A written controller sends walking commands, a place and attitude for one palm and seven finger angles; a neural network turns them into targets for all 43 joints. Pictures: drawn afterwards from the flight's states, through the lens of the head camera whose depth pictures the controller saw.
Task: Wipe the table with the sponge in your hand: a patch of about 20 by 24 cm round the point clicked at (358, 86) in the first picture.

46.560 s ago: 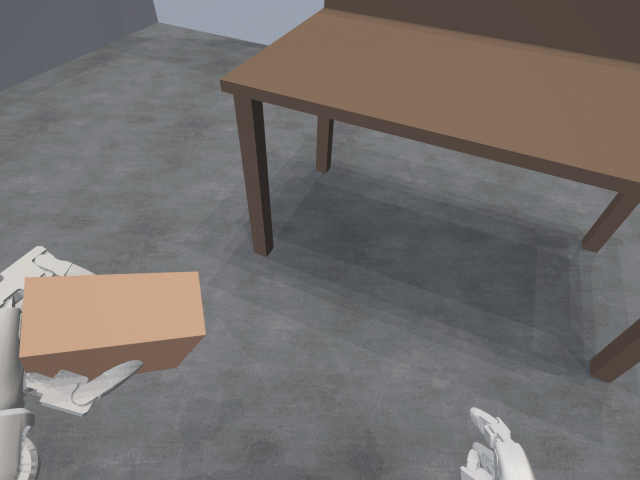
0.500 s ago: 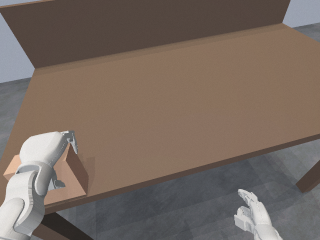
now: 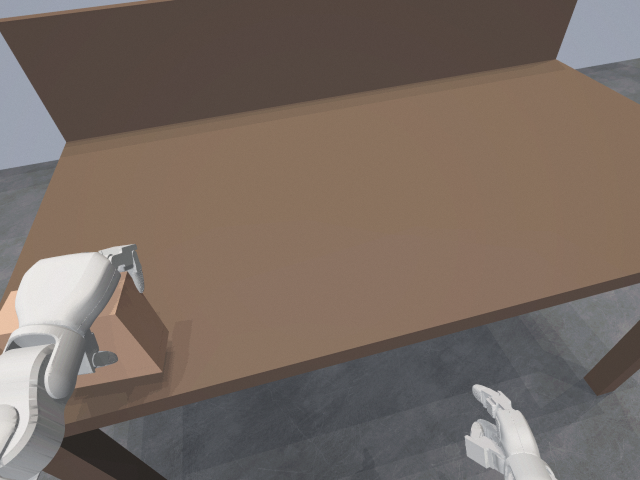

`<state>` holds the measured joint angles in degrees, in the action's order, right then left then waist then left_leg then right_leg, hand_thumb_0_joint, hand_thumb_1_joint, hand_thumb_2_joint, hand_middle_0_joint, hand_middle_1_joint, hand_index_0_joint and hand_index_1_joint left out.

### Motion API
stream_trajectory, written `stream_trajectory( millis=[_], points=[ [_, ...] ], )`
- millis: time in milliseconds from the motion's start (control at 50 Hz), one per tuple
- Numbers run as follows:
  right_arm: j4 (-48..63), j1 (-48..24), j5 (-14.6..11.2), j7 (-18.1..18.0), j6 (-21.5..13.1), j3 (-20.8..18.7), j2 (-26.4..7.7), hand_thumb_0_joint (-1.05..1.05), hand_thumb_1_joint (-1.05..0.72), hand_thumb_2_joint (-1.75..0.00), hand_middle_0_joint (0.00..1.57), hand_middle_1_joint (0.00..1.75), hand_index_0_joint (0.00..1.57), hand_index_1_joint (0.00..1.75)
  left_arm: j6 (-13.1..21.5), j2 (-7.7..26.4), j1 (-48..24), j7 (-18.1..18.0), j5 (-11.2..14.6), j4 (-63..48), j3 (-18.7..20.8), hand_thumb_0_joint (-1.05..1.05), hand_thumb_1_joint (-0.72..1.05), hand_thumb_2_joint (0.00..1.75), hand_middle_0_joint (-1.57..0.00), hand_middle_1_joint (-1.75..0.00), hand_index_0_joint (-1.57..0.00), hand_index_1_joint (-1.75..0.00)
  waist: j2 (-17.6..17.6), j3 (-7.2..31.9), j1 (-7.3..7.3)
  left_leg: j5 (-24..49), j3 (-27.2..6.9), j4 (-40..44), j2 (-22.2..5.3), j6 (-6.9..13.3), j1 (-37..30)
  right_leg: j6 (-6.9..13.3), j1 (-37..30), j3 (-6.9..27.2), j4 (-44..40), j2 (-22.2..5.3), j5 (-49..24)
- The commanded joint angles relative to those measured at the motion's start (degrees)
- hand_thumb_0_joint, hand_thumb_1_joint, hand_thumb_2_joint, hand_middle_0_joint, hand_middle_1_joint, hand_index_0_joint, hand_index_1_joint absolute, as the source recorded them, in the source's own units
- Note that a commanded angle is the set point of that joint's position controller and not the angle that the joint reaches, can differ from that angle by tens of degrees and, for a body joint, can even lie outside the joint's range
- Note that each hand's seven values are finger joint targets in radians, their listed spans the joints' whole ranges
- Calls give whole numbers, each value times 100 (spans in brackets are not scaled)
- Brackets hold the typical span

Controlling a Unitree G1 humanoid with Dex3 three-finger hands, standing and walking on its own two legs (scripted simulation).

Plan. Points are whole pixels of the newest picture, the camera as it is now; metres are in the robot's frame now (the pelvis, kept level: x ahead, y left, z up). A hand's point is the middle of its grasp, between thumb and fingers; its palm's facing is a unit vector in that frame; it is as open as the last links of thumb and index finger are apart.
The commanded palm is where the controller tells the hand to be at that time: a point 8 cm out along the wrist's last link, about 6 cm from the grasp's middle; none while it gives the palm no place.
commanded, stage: move the sponge above the wiping area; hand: left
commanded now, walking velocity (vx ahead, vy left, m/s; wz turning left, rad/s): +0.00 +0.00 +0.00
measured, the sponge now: (100, 343) +0.22 +0.33 +0.06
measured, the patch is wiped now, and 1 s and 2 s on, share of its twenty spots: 0.00 0.00 0.00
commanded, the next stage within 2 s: none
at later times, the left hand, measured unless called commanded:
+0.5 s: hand (77, 284) +0.25 +0.33 +0.14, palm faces +0.14 -0.01 -0.99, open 10.3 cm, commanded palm +0.20 +0.33 +0.18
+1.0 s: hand (75, 289) +0.25 +0.35 +0.12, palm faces +0.04 -0.04 -1.00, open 10.3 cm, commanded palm +0.21 +0.33 +0.18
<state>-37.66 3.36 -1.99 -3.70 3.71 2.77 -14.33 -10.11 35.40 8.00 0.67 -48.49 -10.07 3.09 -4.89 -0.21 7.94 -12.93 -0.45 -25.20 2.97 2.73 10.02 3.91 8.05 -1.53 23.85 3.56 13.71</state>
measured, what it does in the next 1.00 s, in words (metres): stands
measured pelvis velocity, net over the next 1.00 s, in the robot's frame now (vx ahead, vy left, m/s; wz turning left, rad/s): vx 0.00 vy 0.01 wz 0.01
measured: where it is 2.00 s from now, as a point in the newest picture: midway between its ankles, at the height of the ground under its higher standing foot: outside the picture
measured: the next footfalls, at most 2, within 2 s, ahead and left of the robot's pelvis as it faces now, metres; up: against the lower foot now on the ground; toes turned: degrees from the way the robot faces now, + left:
none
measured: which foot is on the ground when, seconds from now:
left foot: down 0.00-1.00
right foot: down 0.00-1.00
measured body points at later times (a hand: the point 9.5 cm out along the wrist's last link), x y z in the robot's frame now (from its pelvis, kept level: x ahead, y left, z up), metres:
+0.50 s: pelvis -0.01 +0.00 +0.00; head -0.01 -0.04 +0.45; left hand +0.24 +0.33 +0.19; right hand +0.22 -0.21 -0.10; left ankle +0.01 +0.09 -0.74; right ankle -0.01 -0.08 -0.74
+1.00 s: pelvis +0.00 +0.01 +0.00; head +0.00 -0.03 +0.45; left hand +0.25 +0.35 +0.18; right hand +0.23 -0.19 -0.10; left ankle +0.01 +0.09 -0.74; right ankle -0.01 -0.08 -0.74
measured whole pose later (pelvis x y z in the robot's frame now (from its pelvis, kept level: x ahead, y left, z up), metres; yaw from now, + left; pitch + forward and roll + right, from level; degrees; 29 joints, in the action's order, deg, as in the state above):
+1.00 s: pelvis +0.00 +0.01 +0.00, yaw +1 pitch -1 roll -1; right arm -37.8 2.1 -3.4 -3.3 4.2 2.9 -14.8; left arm -17.7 34.8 -2.0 2.2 -48.0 1.1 4.2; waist -6.1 0.0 6.4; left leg -12.0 -0.9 -25.1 3.8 3.4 12.4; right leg 3.0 10.1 -2.0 23.5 2.8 12.9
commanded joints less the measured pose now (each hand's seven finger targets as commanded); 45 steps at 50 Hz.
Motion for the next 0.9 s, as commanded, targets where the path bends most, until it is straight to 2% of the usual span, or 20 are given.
stream_trajectory(
  millis=[0, 20, 80, 160, 200, 220, 240, 300, 320, 380, 420, 460, 520, 600, 620, 700, 720, 780, 820, 880],
  points=[
    [836, -1017, -69, 63, -146, -304, -694, 0, -90, -90, 20, 30, 20, 30, -591, 1680, -1213, -534, 68, -292, 1555, 0, 10, 130, -120, -160, -120, -160, -168, 891, 29, 1476, -419, 227, -107, -124, -131, 146, -269, 727, -368, -252, -1171],
    [874, -1345, -134, 79, -152, -226, -699, 0, -90, -90, 20, 30, 20, 30, -783, 1716, -1156, -459, 151, -158, 1577, 0, 10, 130, -120, -160, -120, -160, -199, 700, 50, 1299, -432, 266, -66, -126, -69, 196, -234, 894, -405, -216, -1007],
    [914, -1225, -185, 39, -64, -227, -826, 0, -90, -90, 20, 30, 20, 30, -1206, 1280, -1225, 42, 250, 263, 790, 0, 10, 130, -120, -160, -120, -160, 259, 640, -202, 1013, -321, 245, -77, -42, 112, 15, -169, 594, -418, -305, -963],
    [1077, -1198, -200, -83, -234, -155, -734, 0, -90, -90, 20, 30, 20, 30, -894, 1083, -1699, 586, 135, -194, 201, 0, 10, 130, -120, -160, -120, -160, 310, 967, -424, 838, -366, 126, -61, 98, -156, -51, -40, 528, -393, -324, -812],
    [1093, -1034, -120, -186, -342, -169, -704, 0, -90, -90, 20, 30, 20, 30, -354, 1442, -2189, 626, 20, -527, 441, 0, 10, 130, -120, -160, -120, -160, 364, 1219, -424, 819, -379, 49, -33, 161, -371, -75, -24, 528, -406, -315, -702],
    [1181, -1259, -139, -226, -479, -88, -597, 0, -90, -90, 20, 30, 20, 30, -87, 1696, -2502, 532, -27, -934, 657, 0, 10, 130, -120, -160, -120, -160, 195, 1295, -385, 731, -453, 54, -56, 158, -491, 10, 36, 789, -432, -246, -475],
    [1103, -1026, -60, -291, -537, -106, -566, 0, -90, -90, 20, 30, 20, 30, 183, 1781, -2645, 396, -131, -1003, 795, 0, 10, 130, -120, -160, -120, -160, 96, 1497, -312, 910, -412, 18, -35, 164, -615, 11, -74, 569, -359, -279, -548],
    [891, -764, 9, -313, -533, -249, -596, 0, -90, -90, 20, 30, 20, 30, 615, 2027, -2325, -80, -219, -685, 1395, 0, 10, 130, -120, -160, -120, -160, -276, 1343, -141, 1102, -517, 112, -25, 51, -626, 104, 18, 561, -407, -196, -616],
    [945, -966, -51, -275, -583, -206, -582, 0, -90, -90, 20, 30, 20, 30, 554, 2194, -2341, -226, -138, -733, 1668, 0, 10, 130, -120, -160, -120, -160, -517, 1235, -64, 1061, -590, 169, -5, 12, -559, 224, -23, 855, -420, -155, -625],
    [769, -800, -46, -108, -353, -328, -689, 0, -90, -90, 20, 30, 20, 30, 69, 1828, -1803, -479, 48, 129, 1659, 0, 10, 130, -120, -160, -120, -160, -245, 1019, 30, 1296, -457, 201, -64, -112, -108, 174, -211, 595, -363, -271, -998],
    [815, -1171, -125, -12, -255, -275, -731, 0, -90, -90, 20, 30, 20, 30, -427, 1829, -1660, -482, 107, 449, 1649, 0, 10, 130, -120, -160, -120, -160, -55, 748, 92, 1191, -419, 272, -49, -146, 96, 207, -220, 817, -362, -244, -932],
    [857, -1113, -135, 52, -124, -278, -800, 0, -90, -90, 20, 30, 20, 30, -821, 1532, -1404, -292, 168, 511, 1224, 0, 10, 130, -120, -160, -120, -160, 182, 899, 17, 1161, -329, 284, -89, -131, 217, 86, -360, 585, -294, -319, -1014],
    [1059, -1477, -218, 72, -100, -176, -780, 0, -90, -90, 20, 30, 20, 30, -1200, 1393, -1123, 153, 220, 368, 893, 0, 10, 130, -120, -160, -120, -160, 287, 971, -52, 1134, -334, 207, -65, -48, 192, 66, -443, 752, -239, -318, -1167],
    [1152, -1126, -168, -36, -188, -189, -735, 0, -90, -90, 20, 30, 20, 30, -670, 1396, -1632, 563, 103, -400, 571, 0, 10, 130, -120, -160, -120, -160, 477, 1265, -328, 1043, -372, 35, -55, 119, -132, -68, -242, 552, -241, -339, -1123],
    [1267, -1361, -176, -80, -338, -124, -628, 0, -90, -90, 20, 30, 20, 30, -391, 1589, -1760, 517, 107, -904, 771, 0, 10, 130, -120, -160, -120, -160, 310, 1299, -297, 1006, -444, 10, -73, 134, -294, 8, -156, 772, -262, -270, -966],
    [963, -732, -20, -280, -482, -248, -629, 0, -90, -90, 20, 30, 20, 30, 502, 2050, -2344, 25, -130, -892, 1326, 0, 10, 130, -120, -160, -120, -160, -160, 1272, -243, 973, -537, 23, -81, 103, -620, 38, 173, 559, -376, -224, -565],
    [977, -988, -67, -288, -556, -209, -595, 0, -90, -90, 20, 30, 20, 30, 510, 2269, -2364, -142, -117, -901, 1614, 0, 10, 130, -120, -160, -120, -160, -398, 1104, -160, 856, -630, 80, -69, 72, -578, 158, 205, 843, -431, -170, -434],
    [709, -695, -96, -212, -419, -303, -694, 0, -90, -90, 20, 30, 20, 30, 242, 1681, -2557, -347, -47, 180, 1252, 0, 10, 130, -120, -160, -120, -160, -263, 711, -255, 792, -563, 215, -106, -60, -219, 117, 378, 480, -476, -221, -398],
    [772, -1070, -177, -145, -368, -231, -689, 0, -90, -90, 20, 30, 20, 30, -102, 1813, -2691, -399, -61, 305, 1300, 0, 10, 130, -120, -160, -120, -160, -568, 741, -135, 766, -541, 324, -66, -112, -145, 201, 250, 659, -449, -199, -334],
    [845, -1004, -128, -40, -266, -285, -753, 0, -90, -90, 20, 30, 20, 30, -541, 1384, -2381, -243, -95, 251, 790, 0, 10, 130, -120, -160, -120, -160, -366, 1312, -136, 1278, -490, 337, -112, -177, -145, 143, -205, 363, -274, -268, -885]
  ],
)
